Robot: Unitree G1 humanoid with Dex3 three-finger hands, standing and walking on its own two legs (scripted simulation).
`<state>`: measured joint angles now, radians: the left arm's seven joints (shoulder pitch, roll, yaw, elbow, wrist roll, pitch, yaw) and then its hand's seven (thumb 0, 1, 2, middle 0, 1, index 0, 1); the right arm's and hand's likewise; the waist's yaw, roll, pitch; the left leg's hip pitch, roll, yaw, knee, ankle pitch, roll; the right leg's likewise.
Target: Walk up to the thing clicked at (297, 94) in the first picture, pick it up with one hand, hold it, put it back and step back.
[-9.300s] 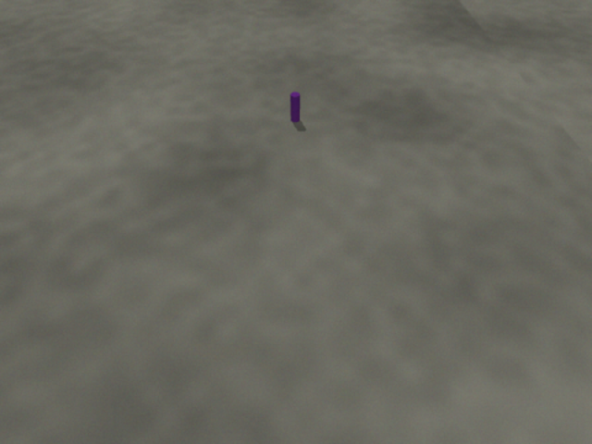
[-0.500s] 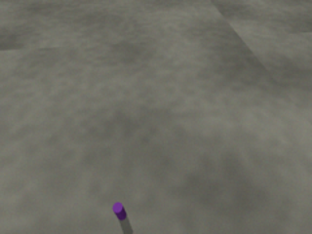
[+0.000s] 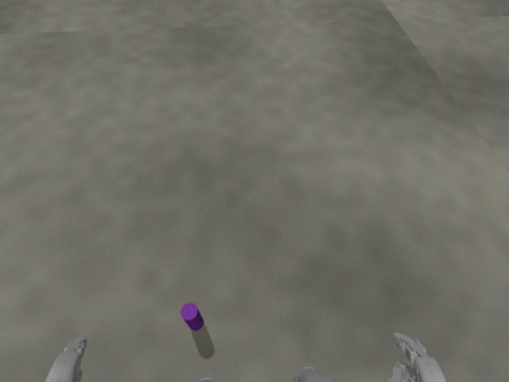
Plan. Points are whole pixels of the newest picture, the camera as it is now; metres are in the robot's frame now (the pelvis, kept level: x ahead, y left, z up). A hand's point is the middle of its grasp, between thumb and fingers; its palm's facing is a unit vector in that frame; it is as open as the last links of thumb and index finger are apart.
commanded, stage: go down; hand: left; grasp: from the side
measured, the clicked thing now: (192, 317) +0.37 +0.20 -0.66
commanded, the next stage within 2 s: none
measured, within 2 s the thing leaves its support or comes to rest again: neither
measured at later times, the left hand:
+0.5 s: hand out of the picture +0.14 +0.27 -0.16, palm faces +0.08 -0.94 -0.32, open 17.2 cm
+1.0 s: hand (99, 346) +0.22 +0.32 -0.25, palm faces +0.11 -0.97 -0.22, open 17.4 cm
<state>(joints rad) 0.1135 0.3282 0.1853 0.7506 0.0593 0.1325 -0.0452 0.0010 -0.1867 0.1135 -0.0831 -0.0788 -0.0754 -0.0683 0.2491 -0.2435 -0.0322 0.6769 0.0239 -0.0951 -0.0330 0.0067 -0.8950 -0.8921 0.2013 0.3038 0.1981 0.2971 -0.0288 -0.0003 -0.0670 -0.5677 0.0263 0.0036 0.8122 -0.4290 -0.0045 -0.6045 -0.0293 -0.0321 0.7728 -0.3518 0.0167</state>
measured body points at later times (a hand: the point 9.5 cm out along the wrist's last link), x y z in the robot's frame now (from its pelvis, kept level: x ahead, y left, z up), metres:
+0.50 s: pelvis +0.00 +0.01 -0.05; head +0.08 +0.03 +0.39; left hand +0.14 +0.32 -0.13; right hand +0.17 -0.24 -0.13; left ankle -0.02 +0.12 -0.71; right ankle +0.02 -0.13 -0.71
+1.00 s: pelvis -0.06 +0.00 -0.17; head +0.11 +0.03 +0.24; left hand +0.21 +0.37 -0.23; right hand +0.12 -0.26 -0.27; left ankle -0.02 +0.12 -0.71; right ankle +0.01 -0.13 -0.71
